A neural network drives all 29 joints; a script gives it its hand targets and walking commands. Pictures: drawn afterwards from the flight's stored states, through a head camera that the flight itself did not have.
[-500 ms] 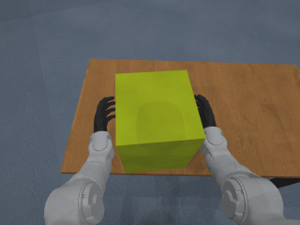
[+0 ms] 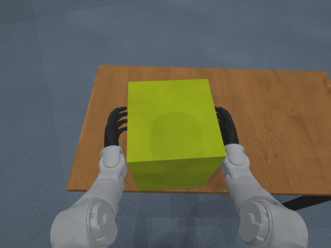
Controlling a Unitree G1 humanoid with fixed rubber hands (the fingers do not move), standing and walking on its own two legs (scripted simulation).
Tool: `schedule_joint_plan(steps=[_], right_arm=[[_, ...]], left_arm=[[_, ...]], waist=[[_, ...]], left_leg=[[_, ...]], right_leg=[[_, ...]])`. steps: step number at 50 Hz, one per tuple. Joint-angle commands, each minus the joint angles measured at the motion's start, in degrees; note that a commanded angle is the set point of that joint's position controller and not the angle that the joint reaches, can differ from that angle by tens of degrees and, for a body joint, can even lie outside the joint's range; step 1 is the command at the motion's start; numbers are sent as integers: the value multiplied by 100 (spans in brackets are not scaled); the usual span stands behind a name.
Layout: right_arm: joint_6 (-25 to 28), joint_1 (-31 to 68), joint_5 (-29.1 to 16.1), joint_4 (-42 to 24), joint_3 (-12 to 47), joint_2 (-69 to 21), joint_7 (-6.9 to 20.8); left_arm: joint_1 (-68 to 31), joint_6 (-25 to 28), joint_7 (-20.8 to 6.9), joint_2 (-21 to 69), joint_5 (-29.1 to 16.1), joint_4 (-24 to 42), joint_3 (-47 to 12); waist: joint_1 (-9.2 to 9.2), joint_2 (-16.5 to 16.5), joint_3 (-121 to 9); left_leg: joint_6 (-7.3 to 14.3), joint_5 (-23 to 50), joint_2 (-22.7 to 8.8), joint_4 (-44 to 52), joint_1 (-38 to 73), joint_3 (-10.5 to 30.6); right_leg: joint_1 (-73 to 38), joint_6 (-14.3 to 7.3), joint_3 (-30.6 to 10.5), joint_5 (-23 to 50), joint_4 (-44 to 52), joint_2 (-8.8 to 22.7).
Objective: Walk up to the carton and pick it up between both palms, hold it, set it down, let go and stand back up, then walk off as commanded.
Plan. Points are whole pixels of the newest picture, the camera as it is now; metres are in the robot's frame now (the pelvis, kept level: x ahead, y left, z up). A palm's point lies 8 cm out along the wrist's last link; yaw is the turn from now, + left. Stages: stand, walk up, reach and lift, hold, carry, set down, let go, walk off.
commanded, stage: reach and lift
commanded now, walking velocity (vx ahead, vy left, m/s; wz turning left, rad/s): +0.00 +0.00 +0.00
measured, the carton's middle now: (169, 140) +0.42 +0.00 -0.05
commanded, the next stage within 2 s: none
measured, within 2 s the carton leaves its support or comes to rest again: leaves its support in 1.62 s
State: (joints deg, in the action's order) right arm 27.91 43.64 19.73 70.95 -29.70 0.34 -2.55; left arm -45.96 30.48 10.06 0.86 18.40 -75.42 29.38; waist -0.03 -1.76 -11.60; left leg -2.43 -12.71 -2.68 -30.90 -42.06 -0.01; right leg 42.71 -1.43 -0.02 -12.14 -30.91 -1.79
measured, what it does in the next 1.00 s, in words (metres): stands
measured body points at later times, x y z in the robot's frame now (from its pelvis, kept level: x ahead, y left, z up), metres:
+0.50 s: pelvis +0.00 +0.00 +0.00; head +0.11 +0.01 +0.44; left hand +0.41 +0.15 -0.01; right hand +0.42 -0.15 +0.00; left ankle +0.00 +0.14 -0.72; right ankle +0.00 -0.10 -0.72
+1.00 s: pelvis -0.01 +0.00 +0.00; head +0.10 +0.01 +0.44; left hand +0.40 +0.15 +0.00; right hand +0.40 -0.15 +0.00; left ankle +0.00 +0.14 -0.72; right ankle +0.00 -0.10 -0.72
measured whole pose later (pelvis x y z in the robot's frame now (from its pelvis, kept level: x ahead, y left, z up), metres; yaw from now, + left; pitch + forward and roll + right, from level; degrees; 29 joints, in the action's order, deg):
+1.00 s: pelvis -0.01 +0.00 +0.00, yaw +0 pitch +23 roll +0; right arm 32.2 41.8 19.7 71.3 -29.8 -0.7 -3.8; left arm -44.4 33.0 9.6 1.3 18.7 -74.7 30.0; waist 0.0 -1.8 -11.4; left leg -2.4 -12.3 -2.8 -30.9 -41.7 0.0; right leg 42.4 -1.5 0.0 -11.6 -30.9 -1.9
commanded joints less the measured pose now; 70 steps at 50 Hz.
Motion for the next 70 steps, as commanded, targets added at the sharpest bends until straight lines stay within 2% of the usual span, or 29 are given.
schedule_joint_plan(steps=[1,5,7,8,9,13,14,16,23,24,26,29,33,36,40,43,44,46,47,48,50,53,56,59,62,64,66,67,70], right_arm=[[198,2018,1100,373,953,-3118,709],[190,1974,1197,319,1001,-3319,673],[135,2099,1111,274,1101,-3335,690],[194,1951,1085,175,1089,-3381,670],[169,1951,1082,254,1191,-3451,694],[271,1892,1100,264,1019,-3287,655],[209,1970,1082,239,1243,-3336,699],[157,1958,1061,468,1078,-3281,691],[238,1776,912,496,1285,-3345,648],[184,2027,973,394,1209,-3335,669],[299,2043,917,151,1408,-3594,672],[220,1960,882,402,1279,-3367,700],[430,2237,987,246,1375,-3354,638],[455,2044,846,454,1453,-3327,640],[743,2439,903,-17,1603,-3347,593],[794,2282,856,329,1656,-3425,518],[791,2248,898,303,1708,-3288,543],[770,2396,954,219,1730,-3250,535],[863,2464,886,106,1831,-3360,548],[821,2323,886,378,1763,-3121,564],[934,2554,771,83,1953,-3302,569],[828,2384,868,279,1932,-3190,517],[889,2419,897,131,2029,-3157,549],[941,2340,854,287,2093,-3220,530],[818,2437,739,84,2242,-3351,497],[810,2388,636,45,2347,-3455,488],[773,2583,598,4,2471,-3453,493],[784,2480,609,17,2535,-3464,479],[783,2870,369,-205,2673,-3558,489]], left_arm=[[-1660,45,-833,2989,838,419,-1012],[-1664,45,-896,2928,930,234,-901],[-1587,23,-900,2918,951,266,-743],[-1535,35,-868,3098,772,509,-1075],[-1576,57,-863,2944,835,450,-972],[-1500,109,-789,3189,779,569,-1108],[-1522,119,-789,2975,799,374,-934],[-1700,36,-810,2994,894,332,-968],[-1485,72,-807,3164,743,334,-1098],[-1676,48,-785,2916,898,246,-788],[-1530,136,-817,3146,747,315,-1034],[-1630,91,-810,2930,780,267,-1026],[-1852,241,-773,3129,656,189,-1199],[-1846,242,-779,3052,666,390,-1271],[-1918,389,-779,3035,660,283,-1218],[-1993,408,-804,3236,563,417,-1379],[-1866,411,-822,3160,620,297,-1266],[-1997,430,-785,3006,544,197,-1386],[-2110,550,-763,3093,485,521,-1531],[-1986,432,-744,3063,576,93,-1398],[-2064,517,-749,3225,498,496,-1520],[-2190,451,-711,3206,277,487,-1855],[-2134,502,-700,3254,309,377,-1737],[-2338,546,-678,3362,53,467,-2241],[-2225,454,-693,3331,55,326,-2070],[-2316,479,-717,3294,-13,361,-2286],[-2272,437,-702,3407,-108,214,-2299],[-2411,452,-707,3577,-236,248,-2562],[-2676,460,-640,3603,-313,462,-2586]], waist=[[-182,491,-2508],[-116,305,-2288],[-295,356,-2324],[-145,328,-2525],[-278,352,-2376],[-79,401,-2529],[-357,403,-2461],[-146,530,-2215],[-195,358,-2351],[-300,394,-2221],[-288,450,-2650],[-271,532,-2604],[-152,432,-2980],[-239,522,-2928],[-248,297,-3273],[-192,214,-2897],[-322,346,-2921],[-227,284,-3082],[-355,352,-3287],[-294,297,-3004],[-468,362,-3109],[-186,491,-3397],[-365,323,-3555],[-124,473,-3778],[-316,365,-3693],[-184,435,-3628],[-280,438,-3844],[-80,551,-3994],[-322,466,-3909]], left_leg=[[-37,2304,70,-15,1867,-565],[50,1963,148,-26,1362,-610],[91,1891,164,64,1404,-647],[40,1996,130,55,1449,-607],[67,1980,148,-45,1416,-617],[-16,2157,142,33,1704,-604],[-20,2263,121,-15,1510,-625],[-4,1963,108,26,1536,-524],[4,2145,130,72,1591,-579],[56,1603,134,81,1326,-610],[13,2133,164,-10,1376,-588],[6,1939,142,28,1498,-618],[-93,2359,142,-110,1683,-609],[-50,2124,173,-16,1737,-614],[-32,2090,196,45,1541,-658],[19,1995,185,105,1518,-606],[0,2122,175,178,1511,-609],[21,1911,230,160,1551,-608],[-53,2324,212,115,1734,-625],[-14,2020,190,188,1716,-571],[-41,2197,165,165,1882,-596],[-76,2132,169,193,2027,-539],[-46,2043,147,134,2058,-507],[-125,2204,132,42,2034,-461],[-26,1862,204,21,1872,-531],[-70,1898,200,62,1811,-445],[-39,1808,232,90,1785,-446],[-60,1780,209,110,1779,-350],[-64,1565,208,45,1873,-421]], right_leg=[[-2520,19,396,2725,48,84],[-2855,135,272,2994,-40,148],[-2902,119,251,2755,4,163],[-2936,115,297,2936,11,158],[-2833,103,296,2813,-39,124],[-2543,105,438,2634,121,58],[-2732,79,361,2902,-47,81],[-2612,57,371,2561,-4,84],[-2780,102,376,2835,45,43],[-2674,114,310,2431,16,114],[-2875,149,325,3134,-129,69],[-2689,112,336,2549,-57,69],[-2583,127,377,3184,-21,12],[-2670,133,331,2863,27,42],[-3046,185,363,3333,-26,48],[-3303,240,301,3559,-63,68],[-3299,207,293,3463,37,67],[-3196,229,357,3377,11,52],[-3154,216,386,3562,-3,-16],[-2875,195,387,3145,131,7],[-3046,196,357,3346,80,0],[-2893,157,427,3246,175,-27],[-2617,104,439,2738,259,-74],[-2591,117,454,3082,139,-77],[-2625,139,327,2748,173,-32],[-2809,159,305,3193,89,-32],[-2732,163,372,2917,177,-57],[-2568,166,362,2841,189,-70],[-2497,127,368,2425,186,-77]])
